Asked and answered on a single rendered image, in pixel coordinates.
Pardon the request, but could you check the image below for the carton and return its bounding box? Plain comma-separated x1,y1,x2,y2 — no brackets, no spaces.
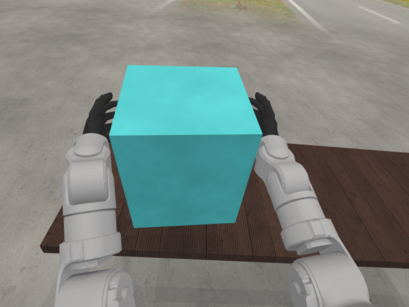
109,65,263,228

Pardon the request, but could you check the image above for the robot left forearm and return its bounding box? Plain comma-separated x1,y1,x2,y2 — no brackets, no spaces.
54,133,122,307

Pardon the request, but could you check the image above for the robot right forearm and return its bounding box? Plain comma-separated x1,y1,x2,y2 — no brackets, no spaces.
254,135,369,298

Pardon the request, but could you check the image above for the left robot upper arm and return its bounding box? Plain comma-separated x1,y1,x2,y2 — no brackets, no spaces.
55,268,135,307

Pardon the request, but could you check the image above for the left robot hand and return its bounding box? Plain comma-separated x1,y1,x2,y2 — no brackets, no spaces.
83,92,118,142

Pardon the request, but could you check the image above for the right robot upper arm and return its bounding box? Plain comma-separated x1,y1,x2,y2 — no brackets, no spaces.
288,251,376,307

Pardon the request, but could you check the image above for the table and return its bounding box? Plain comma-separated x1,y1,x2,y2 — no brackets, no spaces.
40,131,409,269

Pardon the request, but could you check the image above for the right robot hand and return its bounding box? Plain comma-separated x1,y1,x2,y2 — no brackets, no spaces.
249,92,278,137

